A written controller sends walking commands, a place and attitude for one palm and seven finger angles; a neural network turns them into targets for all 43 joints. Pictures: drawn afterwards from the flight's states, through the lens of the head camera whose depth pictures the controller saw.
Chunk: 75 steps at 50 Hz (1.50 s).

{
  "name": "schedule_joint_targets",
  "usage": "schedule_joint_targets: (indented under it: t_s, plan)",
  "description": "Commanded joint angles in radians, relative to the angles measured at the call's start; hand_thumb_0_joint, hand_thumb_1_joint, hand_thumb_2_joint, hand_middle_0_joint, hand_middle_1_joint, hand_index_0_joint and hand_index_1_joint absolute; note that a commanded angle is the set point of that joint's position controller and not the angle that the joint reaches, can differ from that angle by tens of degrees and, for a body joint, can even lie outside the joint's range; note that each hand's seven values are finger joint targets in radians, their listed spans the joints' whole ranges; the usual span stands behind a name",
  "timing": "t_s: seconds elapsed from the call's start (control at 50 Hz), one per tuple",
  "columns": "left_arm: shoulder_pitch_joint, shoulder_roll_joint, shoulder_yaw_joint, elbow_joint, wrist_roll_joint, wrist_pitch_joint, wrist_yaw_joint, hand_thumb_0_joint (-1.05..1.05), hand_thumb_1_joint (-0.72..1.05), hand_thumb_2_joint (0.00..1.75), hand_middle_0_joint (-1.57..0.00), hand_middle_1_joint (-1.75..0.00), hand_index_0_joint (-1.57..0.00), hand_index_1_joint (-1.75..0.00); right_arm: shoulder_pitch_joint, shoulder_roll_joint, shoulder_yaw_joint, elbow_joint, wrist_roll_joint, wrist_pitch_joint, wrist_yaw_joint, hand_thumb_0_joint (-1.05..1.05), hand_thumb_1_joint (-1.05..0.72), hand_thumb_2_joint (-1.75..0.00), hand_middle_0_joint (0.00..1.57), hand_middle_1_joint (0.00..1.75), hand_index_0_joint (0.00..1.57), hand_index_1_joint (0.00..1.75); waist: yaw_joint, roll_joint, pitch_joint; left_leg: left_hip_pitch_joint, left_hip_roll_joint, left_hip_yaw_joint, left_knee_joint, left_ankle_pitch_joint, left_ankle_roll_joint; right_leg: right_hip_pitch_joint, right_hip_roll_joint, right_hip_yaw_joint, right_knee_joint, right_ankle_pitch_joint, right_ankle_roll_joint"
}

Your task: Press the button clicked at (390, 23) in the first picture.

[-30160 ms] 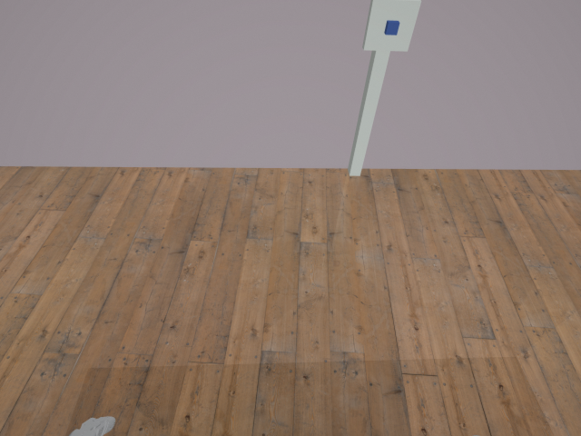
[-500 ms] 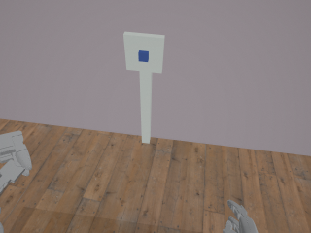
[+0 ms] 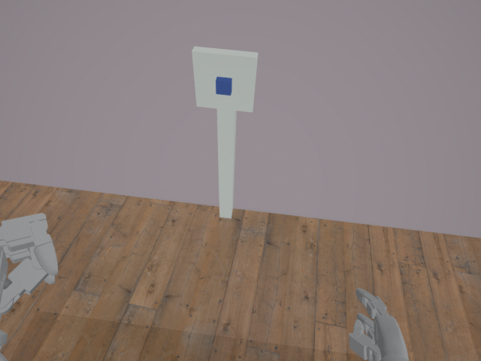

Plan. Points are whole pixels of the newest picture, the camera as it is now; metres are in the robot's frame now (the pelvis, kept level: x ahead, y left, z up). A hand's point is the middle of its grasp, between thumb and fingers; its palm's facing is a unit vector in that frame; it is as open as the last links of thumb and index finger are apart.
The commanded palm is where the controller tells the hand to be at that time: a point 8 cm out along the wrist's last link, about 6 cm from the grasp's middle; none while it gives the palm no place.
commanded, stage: let the arm hang, fingers relaxed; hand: left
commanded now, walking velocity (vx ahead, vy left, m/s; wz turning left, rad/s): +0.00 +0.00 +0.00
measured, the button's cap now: (224, 85) +0.83 +0.08 +0.00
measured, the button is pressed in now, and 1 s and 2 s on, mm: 0 0 0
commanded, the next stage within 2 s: stand and wait in 1.12 s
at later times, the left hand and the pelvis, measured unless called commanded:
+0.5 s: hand out of the picture -0.08 +0.21 -0.18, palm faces +0.06 -0.97 -0.22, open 4.5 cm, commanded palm none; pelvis -0.05 +0.01 +0.00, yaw +2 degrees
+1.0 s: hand out of the picture -0.04 +0.17 -0.18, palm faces +0.06 -0.98 -0.16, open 7.3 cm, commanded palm none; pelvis -0.04 +0.01 +0.00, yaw +1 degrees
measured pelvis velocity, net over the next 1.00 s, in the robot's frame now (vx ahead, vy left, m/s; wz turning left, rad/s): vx -0.04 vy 0.01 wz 0.02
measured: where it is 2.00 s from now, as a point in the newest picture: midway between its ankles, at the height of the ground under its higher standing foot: outside the picture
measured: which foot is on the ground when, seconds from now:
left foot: down 0.00-1.00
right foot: down 0.00-1.00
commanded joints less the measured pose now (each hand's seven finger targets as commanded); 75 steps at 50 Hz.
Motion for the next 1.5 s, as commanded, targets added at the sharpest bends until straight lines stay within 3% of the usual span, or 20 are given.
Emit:
schedule_joint_targets:
  t_s: [0.0,0.02,0.04,0.06,0.08,0.12,0.14,0.16,0.2,0.24,0.28,0.38,0.4,0.5,0.6,0.82,0.92,1.12,1.48]
  plan:
    - [-0.122,0.045,-0.251,0.654,0.081,0.102,-0.126,0.00,0.90,0.90,-1.30,-1.50,-1.30,-1.50,-0.128,-0.302,-0.093,0.097,0.006,-0.074,0.089,0.00,-0.90,-0.90,0.20,0.30,0.20,0.30,-0.010,0.074,-0.055,-0.022,0.069,-0.037,0.100,0.365,0.016,-0.061,-0.165,0.026,0.085,0.465,-0.005]
    - [-0.131,0.027,-0.232,0.686,0.072,0.167,-0.147,0.00,0.90,0.90,-1.26,-1.46,-1.26,-1.46,-0.045,-0.260,-0.105,0.108,0.000,-0.033,0.084,0.00,-0.90,-0.90,0.20,0.30,0.20,0.30,0.003,0.071,-0.130,0.043,0.081,-0.039,0.073,0.388,0.008,-0.080,-0.155,0.095,0.053,0.426,-0.012]
    - [-0.124,0.026,-0.226,0.681,0.068,0.182,-0.153,0.00,0.90,0.90,-1.23,-1.42,-1.23,-1.42,-0.017,-0.256,-0.098,0.088,-0.001,-0.014,0.078,0.00,-0.90,-0.90,0.20,0.30,0.20,0.30,0.003,0.081,-0.117,0.049,0.086,-0.045,0.069,0.363,0.015,-0.087,-0.144,0.074,0.054,0.365,-0.009]
    - [-0.157,0.012,-0.232,0.721,0.069,0.181,-0.156,0.00,0.90,0.90,-1.19,-1.38,-1.19,-1.38,-0.007,-0.241,-0.087,0.098,-0.008,0.000,0.078,0.00,-0.90,-0.90,0.20,0.30,0.20,0.30,0.013,0.049,-0.120,0.008,0.099,-0.065,0.055,0.310,0.035,-0.091,-0.130,0.055,0.080,0.277,-0.010]
    - [-0.199,0.017,-0.241,0.772,0.070,0.181,-0.160,0.00,0.90,0.90,-1.15,-1.34,-1.15,-1.34,-0.014,-0.237,-0.073,0.098,-0.014,0.014,0.078,0.00,-0.90,-0.90,0.20,0.30,0.20,0.30,0.019,-0.009,-0.104,-0.032,0.101,-0.092,0.034,0.283,0.053,-0.076,-0.115,0.051,0.087,0.238,-0.008]
    - [-0.281,0.029,-0.256,0.891,0.072,0.183,-0.161,0.00,0.90,0.90,-1.08,-1.26,-1.08,-1.26,-0.032,-0.237,-0.060,0.110,-0.023,0.032,0.075,0.00,-0.90,-0.90,0.20,0.30,0.20,0.30,0.019,-0.169,-0.076,-0.043,0.096,-0.123,0.014,0.244,0.055,-0.073,-0.114,0.066,0.068,0.187,-0.014]
    - [-0.304,0.020,-0.261,0.953,0.069,0.187,-0.159,0.00,0.90,0.90,-1.04,-1.22,-1.04,-1.22,-0.029,-0.233,-0.054,0.124,-0.029,0.040,0.072,0.00,-0.90,-0.90,0.20,0.30,0.20,0.30,0.018,-0.179,-0.072,-0.041,0.091,-0.130,0.005,0.224,0.059,-0.069,-0.121,0.075,0.059,0.162,-0.016]
    - [-0.320,0.010,-0.267,1.017,0.067,0.193,-0.156,0.00,0.90,0.90,-1.01,-1.18,-1.01,-1.18,-0.030,-0.220,-0.048,0.141,-0.034,0.050,0.071,0.00,-0.90,-0.90,0.20,0.30,0.20,0.30,0.018,-0.176,-0.064,-0.029,0.083,-0.127,-0.004,0.209,0.059,-0.076,-0.124,0.085,0.051,0.141,-0.016]
    - [-0.337,-0.010,-0.285,1.139,0.063,0.206,-0.148,0.00,0.90,0.90,-0.93,-1.10,-0.93,-1.10,-0.022,-0.186,-0.034,0.180,-0.040,0.070,0.069,0.00,-0.90,-0.90,0.20,0.30,0.20,0.30,0.019,-0.111,-0.048,-0.020,0.070,-0.120,-0.033,0.156,0.052,-0.070,-0.127,0.097,0.025,0.080,-0.013]
    - [-0.340,-0.019,-0.294,1.237,0.059,0.217,-0.144,0.00,0.90,0.90,-0.86,-1.02,-0.86,-1.02,-0.021,-0.168,-0.023,0.216,-0.041,0.084,0.069,0.00,-0.90,-0.90,0.20,0.30,0.20,0.30,0.026,0.039,-0.028,-0.043,0.065,-0.127,-0.087,0.070,0.051,-0.048,-0.116,0.097,0.006,-0.008,-0.010]
    - [-0.325,-0.020,-0.297,1.328,0.057,0.215,-0.142,0.00,0.90,0.90,-0.79,-0.94,-0.79,-0.94,-0.008,-0.149,-0.019,0.258,-0.039,0.090,0.066,0.00,-0.90,-0.90,0.20,0.30,0.20,0.30,0.030,0.117,-0.030,-0.039,0.052,-0.117,-0.103,0.009,0.045,-0.025,-0.116,0.102,-0.018,-0.017,-0.015]
    - [-0.286,-0.064,-0.289,1.498,0.053,0.212,-0.136,0.00,0.90,0.90,-0.60,-0.74,-0.60,-0.74,0.066,-0.099,-0.025,0.349,-0.037,0.102,0.049,0.00,-0.90,-0.90,0.20,0.30,0.20,0.30,0.026,0.221,-0.033,-0.025,0.059,-0.123,-0.137,-0.087,0.041,-0.002,-0.110,0.078,-0.061,-0.026,-0.029]
    - [-0.283,-0.061,-0.294,1.521,0.051,0.212,-0.137,0.00,0.90,0.90,-0.57,-0.70,-0.57,-0.70,0.078,-0.098,-0.026,0.363,-0.034,0.105,0.048,0.00,-0.90,-0.90,0.20,0.30,0.20,0.30,0.026,0.221,-0.022,-0.036,0.062,-0.127,-0.150,-0.121,0.040,-0.001,-0.108,0.076,-0.066,-0.035,-0.029]
    - [-0.269,-0.087,-0.303,1.614,0.052,0.214,-0.135,0.00,0.90,0.90,-0.38,-0.50,-0.38,-0.50,0.151,-0.089,-0.038,0.424,-0.032,0.114,0.042,0.00,-0.90,-0.90,0.20,0.30,0.20,0.30,0.016,0.072,0.061,-0.043,0.068,-0.147,-0.187,-0.215,0.044,-0.070,-0.104,0.073,-0.101,-0.126,-0.025]
    - [-0.247,-0.108,-0.302,1.664,0.054,0.212,-0.129,0.00,0.90,0.90,-0.20,-0.30,-0.20,-0.30,0.200,-0.060,-0.041,0.468,-0.032,0.112,0.040,0.00,-0.90,-0.90,0.20,0.30,0.20,0.30,0.016,-0.026,0.086,-0.026,0.063,-0.132,-0.176,-0.181,0.050,-0.113,-0.113,0.081,-0.117,-0.166,-0.022]
    - [-0.233,-0.139,-0.299,1.695,0.054,0.207,-0.121,0.00,0.90,0.90,-0.20,-0.30,-0.20,-0.30,0.222,0.001,-0.033,0.516,-0.032,0.105,0.039,0.00,-0.90,-0.90,0.20,0.30,0.20,0.30,0.022,0.013,0.104,-0.019,0.049,-0.102,-0.157,-0.099,0.043,-0.129,-0.121,0.087,-0.110,-0.129,-0.021]
    - [-0.244,-0.155,-0.296,1.697,0.053,0.207,-0.119,0.00,0.90,0.90,-0.20,-0.30,-0.20,-0.30,0.224,0.015,-0.031,0.523,-0.033,0.100,0.034,0.00,-0.90,-0.90,0.20,0.30,0.20,0.30,0.022,0.064,0.109,-0.039,0.057,-0.117,-0.181,-0.108,0.042,-0.099,-0.114,0.076,-0.095,-0.081,-0.019]
    - [-0.255,-0.165,-0.299,1.708,0.049,0.194,-0.118,0.00,0.90,0.90,-0.20,-0.30,-0.20,-0.30,0.214,0.011,-0.030,0.530,-0.027,0.088,0.028,0.00,-0.90,-0.90,0.20,0.30,0.20,0.30,0.021,0.035,0.039,0.052,0.063,-0.088,-0.139,0.084,0.036,-0.045,-0.126,0.074,-0.094,0.063,-0.019]
    - [-0.266,-0.160,-0.305,1.724,0.046,0.191,-0.117,0.00,0.90,0.90,-0.20,-0.30,-0.20,-0.30,0.177,0.001,-0.023,0.556,-0.026,0.089,0.026,0.00,-0.90,-0.90,0.20,0.30,0.20,0.30,0.017,0.008,0.064,0.099,0.066,-0.076,-0.140,0.151,0.030,-0.025,-0.133,0.080,-0.118,0.114,-0.014]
